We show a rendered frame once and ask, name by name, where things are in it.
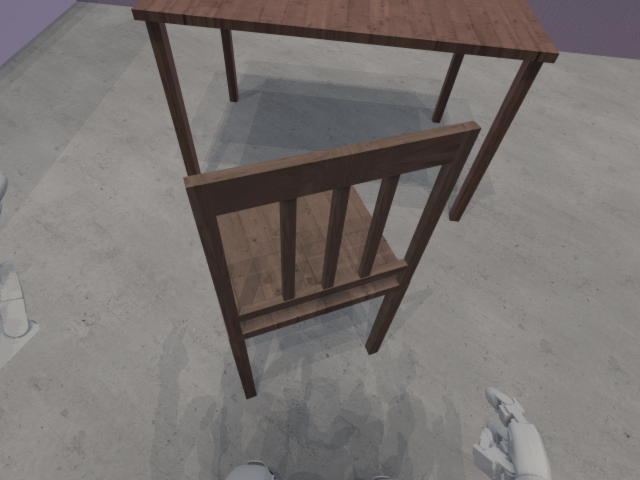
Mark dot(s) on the robot left hand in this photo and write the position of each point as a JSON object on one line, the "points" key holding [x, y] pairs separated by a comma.
{"points": [[15, 329]]}

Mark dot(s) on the chair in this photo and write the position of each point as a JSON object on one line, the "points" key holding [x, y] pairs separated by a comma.
{"points": [[290, 239]]}

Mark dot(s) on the robot right hand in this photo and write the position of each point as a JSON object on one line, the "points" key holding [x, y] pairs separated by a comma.
{"points": [[521, 448]]}

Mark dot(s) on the table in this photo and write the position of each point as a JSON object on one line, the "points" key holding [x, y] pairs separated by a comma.
{"points": [[493, 28]]}

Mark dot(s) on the robot left shin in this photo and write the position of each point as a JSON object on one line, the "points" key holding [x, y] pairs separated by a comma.
{"points": [[254, 462]]}

